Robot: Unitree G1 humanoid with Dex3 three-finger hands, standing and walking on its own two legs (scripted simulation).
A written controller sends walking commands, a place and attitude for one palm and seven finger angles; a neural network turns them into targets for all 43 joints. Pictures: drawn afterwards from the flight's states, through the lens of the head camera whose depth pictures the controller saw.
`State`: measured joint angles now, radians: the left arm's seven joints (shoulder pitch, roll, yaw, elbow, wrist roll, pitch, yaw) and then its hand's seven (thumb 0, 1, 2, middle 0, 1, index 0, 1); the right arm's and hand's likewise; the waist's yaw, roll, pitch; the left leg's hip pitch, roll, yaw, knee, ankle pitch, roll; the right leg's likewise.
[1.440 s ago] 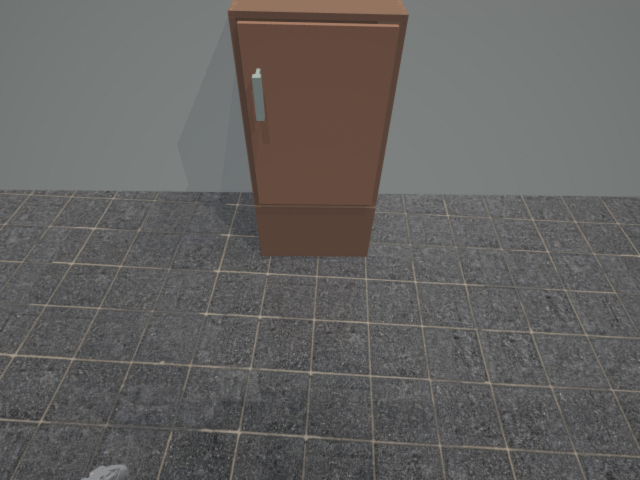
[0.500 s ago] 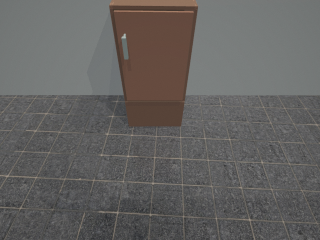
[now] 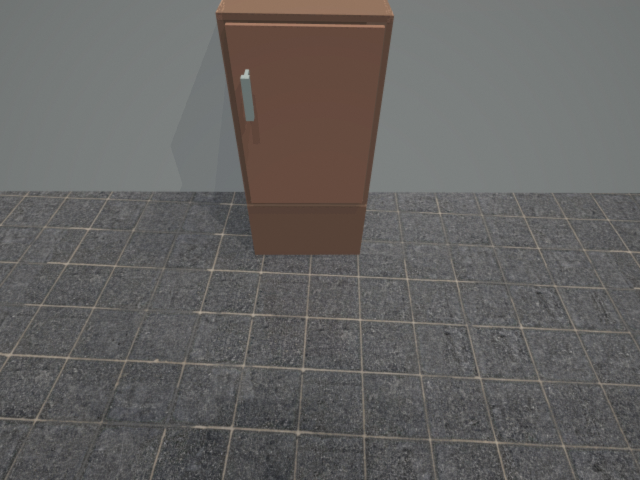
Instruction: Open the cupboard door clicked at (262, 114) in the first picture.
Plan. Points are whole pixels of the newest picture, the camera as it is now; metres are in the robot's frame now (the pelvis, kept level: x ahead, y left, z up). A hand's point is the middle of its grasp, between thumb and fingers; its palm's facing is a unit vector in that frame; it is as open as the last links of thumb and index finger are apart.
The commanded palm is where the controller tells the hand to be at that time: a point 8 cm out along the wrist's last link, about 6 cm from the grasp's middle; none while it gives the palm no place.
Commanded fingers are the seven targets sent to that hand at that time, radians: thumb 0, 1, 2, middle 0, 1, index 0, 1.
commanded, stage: walk to a spot facing it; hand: left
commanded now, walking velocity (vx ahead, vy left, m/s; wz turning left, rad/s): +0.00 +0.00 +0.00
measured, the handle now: (248, 95) +1.05 +0.26 -0.04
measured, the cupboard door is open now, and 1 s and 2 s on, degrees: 0 0 0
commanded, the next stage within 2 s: take the last steps up to it in 0.52 s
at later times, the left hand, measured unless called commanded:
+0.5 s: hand out of the picture +0.04 +0.21 -0.19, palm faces +0.00 -0.99 -0.15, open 7.4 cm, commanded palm none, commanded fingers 0.00 0.90 0.90 -0.20 -0.30 -0.20 -0.30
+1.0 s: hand (219, 410) +0.26 +0.18 -0.18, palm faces +0.08 -0.98 -0.19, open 7.2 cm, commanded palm none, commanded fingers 0.00 0.90 0.90 -0.20 -0.30 -0.20 -0.30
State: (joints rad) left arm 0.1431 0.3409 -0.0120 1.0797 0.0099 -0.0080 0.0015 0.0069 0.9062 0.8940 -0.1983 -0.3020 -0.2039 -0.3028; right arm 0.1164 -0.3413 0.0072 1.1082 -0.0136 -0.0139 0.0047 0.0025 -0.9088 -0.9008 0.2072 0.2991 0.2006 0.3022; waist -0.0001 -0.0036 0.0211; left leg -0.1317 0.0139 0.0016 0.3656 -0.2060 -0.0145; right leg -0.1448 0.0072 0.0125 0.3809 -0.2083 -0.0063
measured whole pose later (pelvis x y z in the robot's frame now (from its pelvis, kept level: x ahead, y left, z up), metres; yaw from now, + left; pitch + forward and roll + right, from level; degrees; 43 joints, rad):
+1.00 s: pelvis +0.22 +0.00 -0.01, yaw +3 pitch -1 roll -2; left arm 0.26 0.17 0.05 1.06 0.03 -0.05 0.02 0.00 0.95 0.89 -0.20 -0.30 -0.20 -0.30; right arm 0.30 -0.16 -0.06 1.07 -0.03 -0.01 0.01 0.00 -0.92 -0.90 0.20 0.30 0.19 0.30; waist -0.03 0.01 -0.01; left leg -0.48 0.12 0.09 0.94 -0.32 -0.01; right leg -0.23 -0.03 -0.19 0.47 -0.22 -0.03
